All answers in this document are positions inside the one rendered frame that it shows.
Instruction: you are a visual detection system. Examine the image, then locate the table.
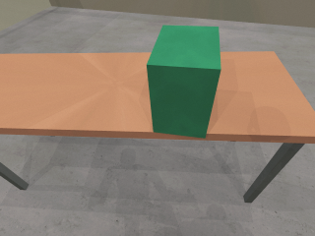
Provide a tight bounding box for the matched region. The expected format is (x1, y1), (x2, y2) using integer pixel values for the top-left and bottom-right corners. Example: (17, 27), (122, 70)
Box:
(0, 51), (315, 204)

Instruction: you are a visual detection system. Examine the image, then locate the carton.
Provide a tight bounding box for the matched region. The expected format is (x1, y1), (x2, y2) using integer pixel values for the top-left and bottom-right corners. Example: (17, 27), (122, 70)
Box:
(147, 25), (221, 139)

